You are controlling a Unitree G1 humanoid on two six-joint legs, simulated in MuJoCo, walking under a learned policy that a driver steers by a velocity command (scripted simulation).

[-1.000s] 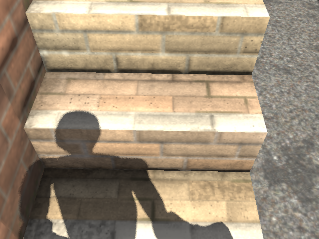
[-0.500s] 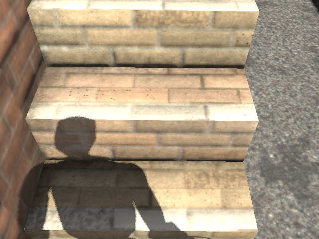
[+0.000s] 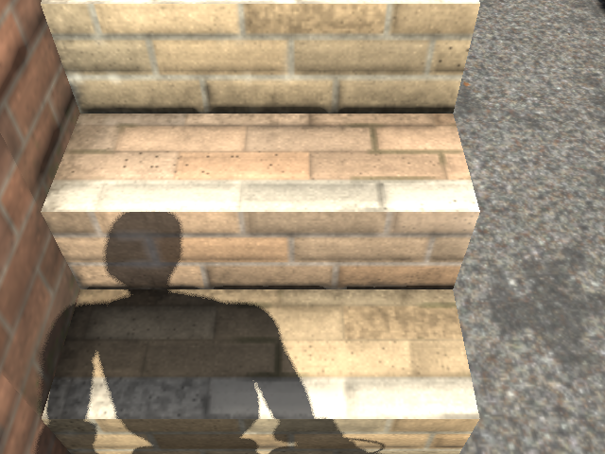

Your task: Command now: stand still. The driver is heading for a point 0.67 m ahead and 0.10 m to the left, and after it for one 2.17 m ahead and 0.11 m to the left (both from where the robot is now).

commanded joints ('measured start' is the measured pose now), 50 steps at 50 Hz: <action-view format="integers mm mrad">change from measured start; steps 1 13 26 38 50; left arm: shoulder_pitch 70 60 55 55 108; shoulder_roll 97 93 93 93 142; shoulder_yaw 23 26 28 30 57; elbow -30 -26 -21 -16 15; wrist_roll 0 -1 -2 -2 -6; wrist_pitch -8 -8 -9 -10 8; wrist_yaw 2 0 -2 -3 9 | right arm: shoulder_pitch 50 50 47 44 15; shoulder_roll -107 -105 -105 -105 -103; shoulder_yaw -22 -24 -25 -25 -20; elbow -31 -32 -32 -31 -40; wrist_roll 1 1 0 0 10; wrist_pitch -8 -9 -11 -13 -18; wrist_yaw -2 -4 -3 -2 2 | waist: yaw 0 0 0 0 11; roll -10 -7 -3 -2 -74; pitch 28 22 17 14 38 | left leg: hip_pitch -12 -16 -13 -8 -142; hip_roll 91 91 92 93 32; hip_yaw -98 -97 -99 -100 -60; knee -80 -76 -80 -85 19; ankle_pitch -56 -52 -44 -36 -257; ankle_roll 45 45 47 48 87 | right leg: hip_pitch -47 -47 -46 -44 -42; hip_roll -105 -104 -103 -104 -121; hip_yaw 101 101 93 87 179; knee -104 -102 -99 -96 -154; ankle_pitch -82 -81 -70 -60 -451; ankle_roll -87 -88 -87 -85 -158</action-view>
